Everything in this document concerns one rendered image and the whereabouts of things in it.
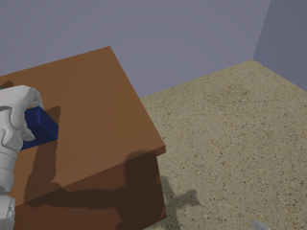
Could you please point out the right robot hand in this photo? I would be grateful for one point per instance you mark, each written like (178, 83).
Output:
(257, 225)

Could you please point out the sponge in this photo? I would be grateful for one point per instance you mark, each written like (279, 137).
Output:
(41, 125)

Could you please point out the left robot upper arm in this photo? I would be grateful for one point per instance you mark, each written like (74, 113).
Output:
(7, 213)

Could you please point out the left robot forearm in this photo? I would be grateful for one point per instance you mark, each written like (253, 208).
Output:
(11, 123)

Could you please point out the table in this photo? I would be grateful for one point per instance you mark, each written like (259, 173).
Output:
(102, 172)

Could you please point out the left robot hand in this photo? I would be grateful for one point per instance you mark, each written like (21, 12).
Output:
(23, 96)

